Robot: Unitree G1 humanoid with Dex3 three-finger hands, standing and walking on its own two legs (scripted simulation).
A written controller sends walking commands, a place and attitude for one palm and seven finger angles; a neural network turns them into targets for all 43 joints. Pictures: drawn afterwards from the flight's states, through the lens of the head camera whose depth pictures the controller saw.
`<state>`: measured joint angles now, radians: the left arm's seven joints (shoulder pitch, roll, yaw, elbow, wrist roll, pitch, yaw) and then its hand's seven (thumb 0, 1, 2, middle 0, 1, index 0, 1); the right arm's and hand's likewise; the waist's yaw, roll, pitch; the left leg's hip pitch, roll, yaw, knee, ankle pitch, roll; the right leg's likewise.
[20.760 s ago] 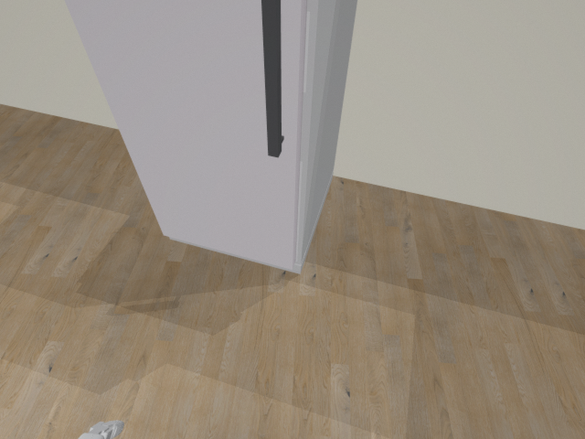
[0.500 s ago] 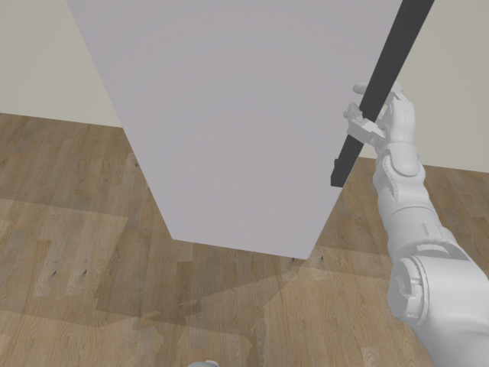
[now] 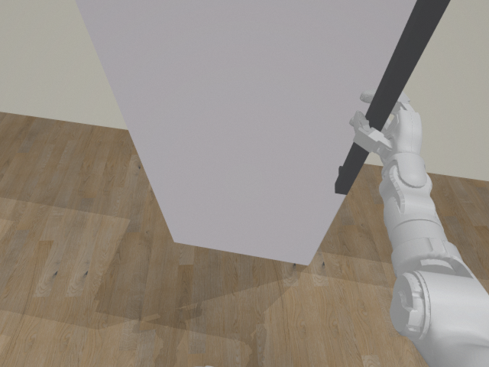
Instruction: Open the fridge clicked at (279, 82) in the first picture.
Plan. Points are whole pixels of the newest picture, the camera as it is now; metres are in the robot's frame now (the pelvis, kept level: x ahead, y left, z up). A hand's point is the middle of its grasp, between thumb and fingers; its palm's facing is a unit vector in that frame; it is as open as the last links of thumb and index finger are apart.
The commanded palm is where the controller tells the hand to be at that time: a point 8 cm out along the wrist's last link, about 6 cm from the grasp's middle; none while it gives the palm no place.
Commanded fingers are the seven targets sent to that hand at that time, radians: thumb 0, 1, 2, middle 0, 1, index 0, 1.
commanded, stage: grip the handle and tug to test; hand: right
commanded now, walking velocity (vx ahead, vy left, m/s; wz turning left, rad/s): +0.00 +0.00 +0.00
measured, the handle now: (374, 109) +0.53 -0.12 +0.14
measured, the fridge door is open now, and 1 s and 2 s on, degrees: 0 8 35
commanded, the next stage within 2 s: pull the door a little, standing still in 0.04 s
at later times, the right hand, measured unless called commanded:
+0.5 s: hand (361, 132) +0.48 -0.10 +0.14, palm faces +0.02 +1.00 +0.03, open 6.0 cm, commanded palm +0.41 -0.15 +0.14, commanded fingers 0.00 -0.90 -0.90 0.45 1.40 0.45 1.40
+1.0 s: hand (361, 168) +0.40 -0.10 +0.13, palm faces -0.07 +0.99 -0.14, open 6.9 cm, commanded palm +0.37 -0.15 +0.13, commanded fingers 0.00 -0.90 -0.90 0.45 1.40 0.45 1.40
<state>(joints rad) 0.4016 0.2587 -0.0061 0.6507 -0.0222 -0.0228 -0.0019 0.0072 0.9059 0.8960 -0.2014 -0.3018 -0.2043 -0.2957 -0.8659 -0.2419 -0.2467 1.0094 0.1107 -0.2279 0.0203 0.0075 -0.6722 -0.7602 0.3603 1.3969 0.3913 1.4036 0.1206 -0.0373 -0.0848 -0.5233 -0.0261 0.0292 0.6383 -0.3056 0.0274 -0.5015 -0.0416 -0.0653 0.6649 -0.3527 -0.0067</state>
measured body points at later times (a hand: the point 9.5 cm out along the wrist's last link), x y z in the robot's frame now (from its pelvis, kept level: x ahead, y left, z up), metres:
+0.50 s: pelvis +0.03 +0.00 +0.01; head +0.08 +0.01 +0.46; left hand +0.11 +0.25 -0.11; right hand +0.47 -0.15 +0.14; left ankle +0.00 +0.10 -0.72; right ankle -0.02 -0.12 -0.72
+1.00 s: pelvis +0.12 -0.01 +0.02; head +0.17 +0.02 +0.47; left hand +0.30 +0.24 -0.08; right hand +0.40 -0.15 +0.14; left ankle +0.02 +0.08 -0.67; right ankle -0.01 -0.13 -0.70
